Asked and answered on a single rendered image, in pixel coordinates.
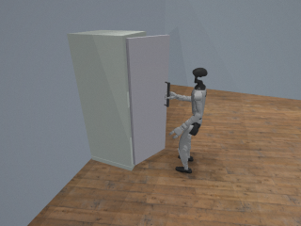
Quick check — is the handle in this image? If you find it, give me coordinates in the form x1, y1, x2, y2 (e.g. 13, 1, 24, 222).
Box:
165, 82, 170, 107

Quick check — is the fridge door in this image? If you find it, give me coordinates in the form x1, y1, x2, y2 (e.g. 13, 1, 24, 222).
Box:
125, 35, 170, 165

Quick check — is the robot left foot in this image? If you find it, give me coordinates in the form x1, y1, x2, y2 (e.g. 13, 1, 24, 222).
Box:
175, 167, 192, 174

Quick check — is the robot left hand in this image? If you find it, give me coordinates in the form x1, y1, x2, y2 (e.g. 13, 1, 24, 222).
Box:
169, 126, 183, 139

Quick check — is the humanoid robot torso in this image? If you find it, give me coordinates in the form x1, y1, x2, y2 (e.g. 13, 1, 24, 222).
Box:
191, 87, 207, 129

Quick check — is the robot left upper arm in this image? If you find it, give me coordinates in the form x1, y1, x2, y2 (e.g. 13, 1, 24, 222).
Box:
194, 91, 203, 118

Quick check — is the right robot forearm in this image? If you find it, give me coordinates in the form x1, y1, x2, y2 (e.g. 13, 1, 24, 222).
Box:
176, 94, 192, 102

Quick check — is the robot right hand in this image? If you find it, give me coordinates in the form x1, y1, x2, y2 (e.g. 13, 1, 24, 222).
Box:
165, 91, 177, 100

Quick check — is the left robot forearm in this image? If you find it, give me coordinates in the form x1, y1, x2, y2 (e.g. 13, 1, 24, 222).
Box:
180, 113, 201, 130

